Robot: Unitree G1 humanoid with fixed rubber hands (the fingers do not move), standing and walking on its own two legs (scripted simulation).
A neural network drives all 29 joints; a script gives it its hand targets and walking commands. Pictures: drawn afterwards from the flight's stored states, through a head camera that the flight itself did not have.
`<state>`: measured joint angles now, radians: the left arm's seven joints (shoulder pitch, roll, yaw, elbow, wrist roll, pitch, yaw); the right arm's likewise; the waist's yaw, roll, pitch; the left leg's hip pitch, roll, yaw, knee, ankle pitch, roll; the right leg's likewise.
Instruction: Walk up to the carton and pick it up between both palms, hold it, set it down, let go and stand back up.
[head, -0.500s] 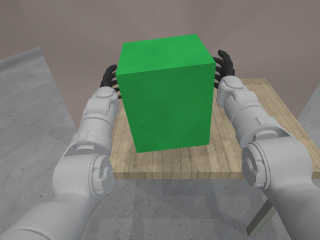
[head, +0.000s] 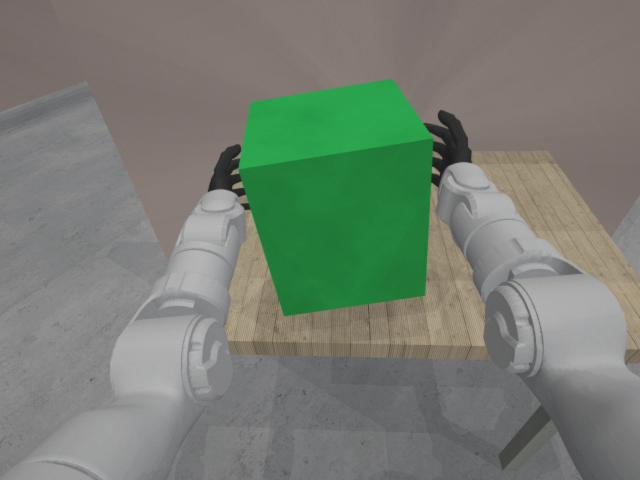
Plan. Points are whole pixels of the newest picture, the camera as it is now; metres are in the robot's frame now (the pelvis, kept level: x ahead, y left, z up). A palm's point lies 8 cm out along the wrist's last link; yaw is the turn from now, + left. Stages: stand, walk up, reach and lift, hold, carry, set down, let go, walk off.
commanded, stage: set down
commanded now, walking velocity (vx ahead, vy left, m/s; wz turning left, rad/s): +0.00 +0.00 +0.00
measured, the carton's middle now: (337, 198) +0.46 +0.07 +0.13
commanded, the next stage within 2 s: none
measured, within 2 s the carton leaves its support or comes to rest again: rests again in 1.68 s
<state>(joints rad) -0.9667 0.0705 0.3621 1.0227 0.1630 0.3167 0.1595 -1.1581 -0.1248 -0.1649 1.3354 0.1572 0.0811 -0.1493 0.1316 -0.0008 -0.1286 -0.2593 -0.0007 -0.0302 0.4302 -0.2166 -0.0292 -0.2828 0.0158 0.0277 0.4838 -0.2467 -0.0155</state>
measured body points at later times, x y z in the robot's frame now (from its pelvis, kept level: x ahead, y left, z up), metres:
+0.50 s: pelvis +0.01 +0.00 +0.00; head +0.00 -0.01 +0.45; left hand +0.41 +0.22 +0.14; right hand +0.47 -0.07 +0.18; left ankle +0.00 +0.14 -0.74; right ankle +0.00 -0.11 -0.74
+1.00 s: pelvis +0.01 +0.00 +0.00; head +0.02 -0.01 +0.45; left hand +0.41 +0.23 +0.12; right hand +0.48 -0.07 +0.15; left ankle +0.00 +0.14 -0.74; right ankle +0.00 -0.11 -0.74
